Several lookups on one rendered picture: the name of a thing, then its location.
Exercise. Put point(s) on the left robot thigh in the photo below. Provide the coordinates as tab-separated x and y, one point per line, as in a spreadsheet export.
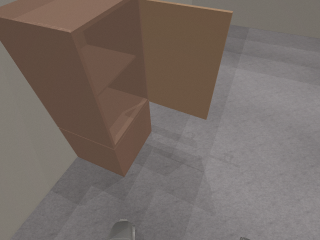
122	230

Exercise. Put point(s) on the cupboard door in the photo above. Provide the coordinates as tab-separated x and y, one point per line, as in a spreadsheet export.
183	48

